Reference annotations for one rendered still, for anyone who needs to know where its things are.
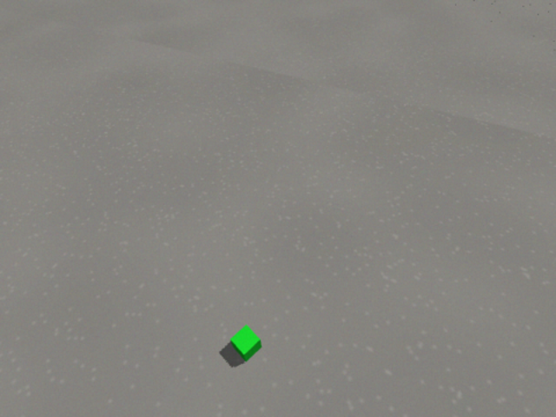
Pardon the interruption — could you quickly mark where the cube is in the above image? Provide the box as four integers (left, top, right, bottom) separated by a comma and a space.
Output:
230, 325, 261, 362

